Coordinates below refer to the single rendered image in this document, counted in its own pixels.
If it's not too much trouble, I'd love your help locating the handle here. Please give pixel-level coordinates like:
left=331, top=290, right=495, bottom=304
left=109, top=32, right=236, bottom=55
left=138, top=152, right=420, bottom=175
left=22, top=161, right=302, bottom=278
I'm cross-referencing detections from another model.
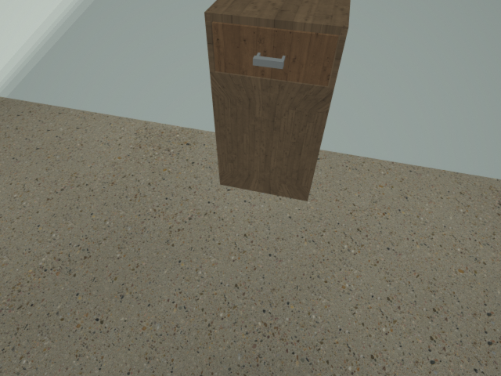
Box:
left=253, top=52, right=286, bottom=69

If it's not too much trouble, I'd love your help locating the cabinet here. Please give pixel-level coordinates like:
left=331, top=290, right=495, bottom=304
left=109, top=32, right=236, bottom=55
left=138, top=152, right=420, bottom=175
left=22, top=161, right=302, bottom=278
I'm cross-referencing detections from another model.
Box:
left=204, top=0, right=351, bottom=201

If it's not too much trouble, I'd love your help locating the drawer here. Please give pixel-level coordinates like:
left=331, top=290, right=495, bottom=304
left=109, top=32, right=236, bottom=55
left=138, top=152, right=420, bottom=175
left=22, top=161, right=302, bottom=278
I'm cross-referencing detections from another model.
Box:
left=212, top=22, right=339, bottom=86

